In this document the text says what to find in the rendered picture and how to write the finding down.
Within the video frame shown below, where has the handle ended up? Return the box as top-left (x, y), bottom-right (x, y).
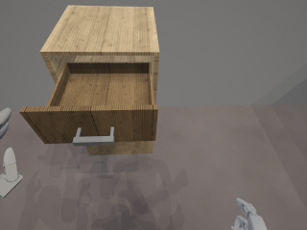
top-left (72, 126), bottom-right (115, 147)

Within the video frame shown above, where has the right robot hand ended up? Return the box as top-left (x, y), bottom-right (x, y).
top-left (231, 197), bottom-right (268, 230)

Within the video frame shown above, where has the left robot hand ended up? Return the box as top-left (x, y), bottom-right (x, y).
top-left (0, 107), bottom-right (23, 199)

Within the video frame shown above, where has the cabinet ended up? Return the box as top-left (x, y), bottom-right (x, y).
top-left (40, 5), bottom-right (160, 155)

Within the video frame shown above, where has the drawer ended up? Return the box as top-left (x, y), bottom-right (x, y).
top-left (19, 61), bottom-right (158, 144)

